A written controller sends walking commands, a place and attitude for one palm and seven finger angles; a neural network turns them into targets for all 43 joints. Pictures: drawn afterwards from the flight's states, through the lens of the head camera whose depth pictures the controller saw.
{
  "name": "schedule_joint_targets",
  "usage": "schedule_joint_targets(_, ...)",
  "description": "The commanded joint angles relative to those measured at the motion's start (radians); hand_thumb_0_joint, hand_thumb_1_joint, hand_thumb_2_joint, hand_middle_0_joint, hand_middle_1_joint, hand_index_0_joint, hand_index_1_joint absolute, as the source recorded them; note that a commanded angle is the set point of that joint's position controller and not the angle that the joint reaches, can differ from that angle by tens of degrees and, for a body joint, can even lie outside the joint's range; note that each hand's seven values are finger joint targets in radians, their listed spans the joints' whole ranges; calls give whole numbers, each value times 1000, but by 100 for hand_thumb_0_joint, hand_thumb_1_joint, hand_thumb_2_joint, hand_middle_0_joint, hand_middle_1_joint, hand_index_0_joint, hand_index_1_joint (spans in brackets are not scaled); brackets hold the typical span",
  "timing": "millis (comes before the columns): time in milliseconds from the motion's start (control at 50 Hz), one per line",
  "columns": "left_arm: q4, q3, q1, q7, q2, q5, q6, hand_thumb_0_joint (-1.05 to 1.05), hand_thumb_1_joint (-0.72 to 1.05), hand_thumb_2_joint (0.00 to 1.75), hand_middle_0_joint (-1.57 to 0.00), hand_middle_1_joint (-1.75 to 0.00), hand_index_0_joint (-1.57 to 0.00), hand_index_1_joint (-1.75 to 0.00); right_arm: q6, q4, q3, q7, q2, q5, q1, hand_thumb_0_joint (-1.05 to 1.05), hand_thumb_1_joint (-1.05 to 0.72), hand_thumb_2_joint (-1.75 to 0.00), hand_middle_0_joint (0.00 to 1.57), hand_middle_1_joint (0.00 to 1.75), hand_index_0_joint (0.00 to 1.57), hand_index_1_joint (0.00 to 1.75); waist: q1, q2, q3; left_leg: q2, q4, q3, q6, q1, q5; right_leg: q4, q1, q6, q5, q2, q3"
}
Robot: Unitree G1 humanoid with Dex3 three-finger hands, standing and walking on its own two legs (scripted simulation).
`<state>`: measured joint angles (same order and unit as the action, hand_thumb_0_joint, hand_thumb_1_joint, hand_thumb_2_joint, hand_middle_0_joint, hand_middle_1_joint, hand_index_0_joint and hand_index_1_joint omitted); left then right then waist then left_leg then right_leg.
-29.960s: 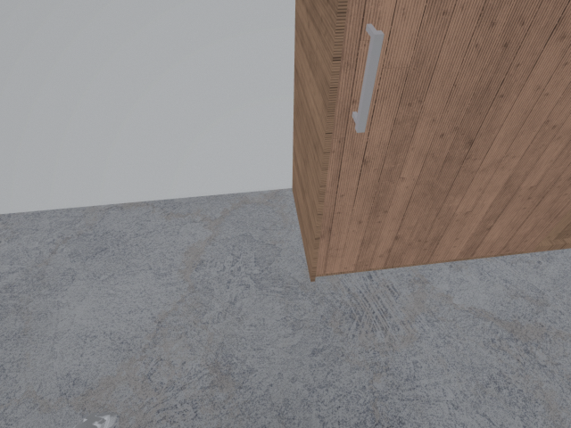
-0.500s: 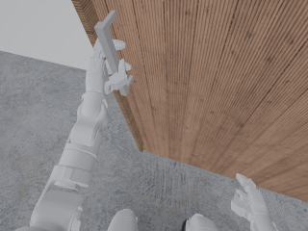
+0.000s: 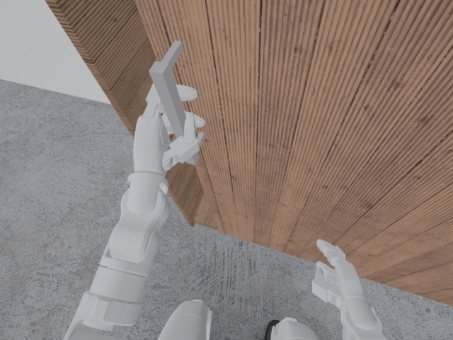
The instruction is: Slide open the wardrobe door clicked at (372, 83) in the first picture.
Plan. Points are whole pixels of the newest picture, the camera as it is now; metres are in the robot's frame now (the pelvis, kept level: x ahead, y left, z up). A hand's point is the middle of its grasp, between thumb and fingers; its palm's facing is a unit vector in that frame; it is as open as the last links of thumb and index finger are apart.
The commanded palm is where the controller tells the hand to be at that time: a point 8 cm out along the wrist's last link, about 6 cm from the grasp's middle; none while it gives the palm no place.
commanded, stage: step sideways, sliding the door along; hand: left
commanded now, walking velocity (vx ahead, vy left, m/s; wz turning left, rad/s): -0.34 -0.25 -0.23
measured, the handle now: (185, 113) +0.42 +0.14 +0.12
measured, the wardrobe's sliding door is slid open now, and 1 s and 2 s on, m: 0.13 0.34 0.42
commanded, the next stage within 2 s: stop walking and hold the door there in 1.52 s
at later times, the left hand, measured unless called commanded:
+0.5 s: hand (261, 159) +0.35 +0.01 +0.12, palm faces +0.08 -0.99 -0.09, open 6.0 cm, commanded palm +0.32 +0.00 +0.13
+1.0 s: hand (341, 181) +0.33 -0.10 +0.12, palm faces +0.04 -1.00 -0.09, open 6.1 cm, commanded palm +0.30 -0.11 +0.13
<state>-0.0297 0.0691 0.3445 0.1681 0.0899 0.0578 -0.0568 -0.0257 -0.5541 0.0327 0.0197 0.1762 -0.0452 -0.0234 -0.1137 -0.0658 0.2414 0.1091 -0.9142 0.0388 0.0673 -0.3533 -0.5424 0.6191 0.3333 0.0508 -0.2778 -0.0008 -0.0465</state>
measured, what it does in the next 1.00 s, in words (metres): steps to the right: right foot, then left foot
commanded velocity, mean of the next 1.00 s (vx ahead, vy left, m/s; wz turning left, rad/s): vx -0.07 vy -0.29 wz -0.11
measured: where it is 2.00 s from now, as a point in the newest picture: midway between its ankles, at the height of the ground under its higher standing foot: outside the picture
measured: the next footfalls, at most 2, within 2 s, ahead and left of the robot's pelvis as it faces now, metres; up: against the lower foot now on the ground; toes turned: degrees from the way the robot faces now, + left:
right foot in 0.36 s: +0.05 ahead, -0.19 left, +0.00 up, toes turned -8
left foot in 0.56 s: -0.01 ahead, +0.06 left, +0.00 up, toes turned +3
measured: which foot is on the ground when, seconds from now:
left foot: down 0.00-0.38, up 0.40-0.54, down 0.56-0.82, up 0.84-0.96, down 0.98-1.00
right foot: down 0.00-0.12, up 0.14-0.34, down 0.36-0.56, up 0.58-0.78, down 0.80-0.98, up 1.00-1.00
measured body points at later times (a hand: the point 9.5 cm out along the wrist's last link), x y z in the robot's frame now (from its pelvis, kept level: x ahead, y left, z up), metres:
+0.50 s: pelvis -0.03 -0.08 +0.00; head +0.06 -0.10 +0.44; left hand +0.34 +0.06 +0.13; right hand +0.18 -0.29 -0.11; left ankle -0.05 +0.08 -0.70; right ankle +0.01 -0.18 -0.73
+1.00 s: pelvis -0.09 -0.18 -0.01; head -0.01 -0.19 +0.43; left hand +0.32 -0.04 +0.13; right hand +0.09 -0.43 -0.11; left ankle -0.07 -0.05 -0.73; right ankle -0.06 -0.30 -0.72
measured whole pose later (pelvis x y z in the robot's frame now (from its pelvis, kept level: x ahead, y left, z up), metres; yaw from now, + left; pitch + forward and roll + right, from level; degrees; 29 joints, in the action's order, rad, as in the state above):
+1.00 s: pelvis -0.09 -0.18 -0.01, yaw -6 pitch -1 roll -1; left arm -0.24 0.02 0.51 0.17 0.15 0.07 0.00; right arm 0.00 -0.63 -0.04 0.05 0.23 -0.04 -0.08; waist -0.07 -0.04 0.19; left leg 0.11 -0.65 0.11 0.02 -0.29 -0.25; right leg 0.76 0.40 0.00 -0.32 -0.02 -0.06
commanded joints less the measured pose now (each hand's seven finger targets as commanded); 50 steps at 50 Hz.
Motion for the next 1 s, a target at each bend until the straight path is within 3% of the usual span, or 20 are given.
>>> schedule_joint_targets(0, 434, 268, 401, -70, -68, -32, -180, 0, 90, 90, -45, -140, -45, -140, -50, 120, -28, 19, 57, 9, 27, 0, -90, -90, 20, 30, 20, 30, 110, 235, -641, -41, 183, -6, -5, -23, 51, -13, -531, 125, 1323, -259, 318)
schedule_joint_targets(40, 455, 284, 434, -81, -64, -30, -201, 0, 90, 90, -45, -140, -45, -140, -23, 124, -50, 21, 81, 9, 37, 0, -90, -90, 20, 30, 20, 30, 127, 232, -663, 46, 400, 5, -13, 249, 445, 30, -370, 58, 1060, -183, 209)
schedule_joint_targets(80, 435, 280, 407, -109, -74, -25, -184, 0, 90, 90, -45, -140, -45, -140, -11, 157, -100, 2, 156, 13, 35, 0, -90, -90, 20, 30, 20, 30, 119, -15, -686, 355, 435, -225, -180, 583, 1249, 193, 38, -67, 101, -32, 117)
schedule_joint_targets(120, 318, 253, 362, -107, -108, -55, -145, 0, 90, 90, -45, -140, -45, -140, -10, 190, -95, -24, 157, 22, 44, 0, -90, -90, 20, 30, 20, 30, 108, -158, -599, 402, 423, -188, -242, 599, 1361, 364, 205, -75, -266, -1, 134)
schedule_joint_targets(300, 373, 216, 386, -103, -47, -47, -118, 0, 90, 90, -45, -140, -45, -140, -43, 186, -74, -15, 129, 1, 36, 0, -90, -90, 20, 30, 20, 30, 114, -103, -552, 282, 295, 66, -93, 457, 1077, -68, -105, -64, 132, -3, -9)
schedule_joint_targets(340, 395, 222, 396, -94, -14, -51, -120, 0, 90, 90, -45, -140, -45, -140, -51, 181, -56, -1, 94, -9, 37, 0, -90, -90, 20, 30, 20, 30, 120, 93, -562, 144, 130, 121, -28, 299, 708, -165, -211, -23, 753, -142, 97)
schedule_joint_targets(360, 368, 216, 357, -87, 6, -46, -121, 0, 90, 90, -45, -140, -45, -140, -58, 170, -43, 11, 70, 0, 46, 0, -90, -90, 20, 30, 20, 30, 109, 234, -573, 37, 64, 112, 6, 117, 217, -126, -307, 46, 1101, -252, 224)
schedule_joint_targets(400, 364, 201, 291, -80, 5, -45, -124, 0, 90, 90, -45, -140, -45, -140, -81, 147, -61, 36, 75, 12, 19, 0, -90, -90, 20, 30, 20, 30, 67, 407, -647, -69, -141, -1, -9, -47, -125, -78, -438, 117, 1306, -287, 347)
schedule_joint_targets(480, 383, 188, 436, -66, -2, -30, -170, 0, 90, 90, -45, -140, -45, -140, -59, 79, -64, 34, 83, 18, 4, 0, -90, -90, 20, 30, 20, 30, 137, 237, -640, 5, 338, 23, -7, 142, 232, 19, -375, 84, 1072, -220, 210)
schedule_joint_targets(500, 381, 187, 447, -75, 9, -25, -173, 0, 90, 90, -45, -140, -45, -140, -42, 88, -83, 36, 107, 19, -3, 0, -90, -90, 20, 30, 20, 30, 143, 203, -663, 86, 400, -16, -37, 338, 530, 68, -210, 33, 852, -175, 162)
schedule_joint_targets(540, 303, 217, 407, -112, -59, -13, -137, 0, 90, 90, -45, -140, -45, -140, -15, 143, -106, 9, 160, 19, 22, 0, -90, -90, 20, 30, 20, 30, 110, -129, -636, 427, 475, -278, -227, 539, 1169, 306, 141, -75, -180, -11, 107)
schedule_joint_targets(600, 301, 220, 532, -126, -76, -28, -119, 0, 90, 90, -45, -140, -45, -140, -33, 127, -92, -8, 157, 26, 19, 0, -90, -90, 20, 30, 20, 30, 118, -167, -531, 404, 442, -153, -223, 543, 1124, 388, 272, -76, -185, -53, 128)
schedule_joint_targets(740, 188, 175, 527, -111, -28, -18, -83, 0, 90, 90, -45, -140, -45, -140, -29, 128, -88, 0, 165, 2, 1, 0, -90, -90, 20, 30, 20, 30, 120, -120, -539, 270, 333, 22, -92, 400, 947, -81, -123, -66, 94, -3, -21)
schedule_joint_targets(800, 173, 176, 537, -91, 9, -29, -79, 0, 90, 90, -45, -140, -45, -140, -39, 117, -64, 26, 88, -7, 33, 0, -90, -90, 20, 30, 20, 30, 115, 277, -577, 10, 67, 96, -30, 53, 138, -138, -340, 61, 947, -258, 210)
schedule_joint_targets(860, 247, 168, 572, -81, 8, -18, -98, 0, 90, 90, -45, -140, -45, -140, -52, 63, -82, 50, 103, 7, -7, 0, -90, -90, 20, 30, 20, 30, 110, 346, -647, -44, 10, 23, -15, -70, -56, -41, -489, 133, 1155, -280, 256)
schedule_joint_targets(900, 207, 189, 618, -78, -27, -13, -115, 0, 90, 90, -45, -140, -45, -140, -40, 39, -82, 52, 104, 13, -21, 0, -90, -90, 20, 30, 20, 30, 140, 261, -632, -5, 313, 36, -22, 81, 175, 40, -408, 94, 1058, -235, 177)
schedule_joint_targets(920, 229, 189, 656, -82, -11, -5, -124, 0, 90, 90, -45, -140, -45, -140, -31, 37, -93, 53, 134, 12, -23, 0, -90, -90, 20, 30, 20, 30, 156, 141, -644, 89, 465, -3, -49, 345, 590, 137, -193, 22, 785, -171, 97)
schedule_joint_targets(940, 189, 201, 613, -101, -40, 9, -118, 0, 90, 90, -45, -140, -45, -140, -16, 71, -120, 45, 185, 22, -14, 0, -90, -90, 20, 30, 20, 30, 134, -104, -655, 346, 438, -261, -162, 582, 1162, 250, 116, -79, 172, -40, 39)
schedule_joint_targets(960, 133, 227, 620, -124, -88, 4, -95, 0, 90, 90, -45, -140, -45, -140, -5, 104, -114, 8, 190, 11, 4, 0, -90, -90, 20, 30, 20, 30, 109, -95, -650, 432, 463, -299, -227, 551, 1141, 396, 171, -78, -225, -19, 114)
schedule_joint_targets(980, 72, 212, 619, -130, -93, -11, -88, 0, 90, 90, -45, -140, -45, -140, -4, 95, -110, -1, 183, 12, 16, 0, -90, -90, 20, 30, 20, 30, 109, -95, -583, 425, 469, -242, -235, 517, 1009, 445, 235, -79, -197, -34, 126)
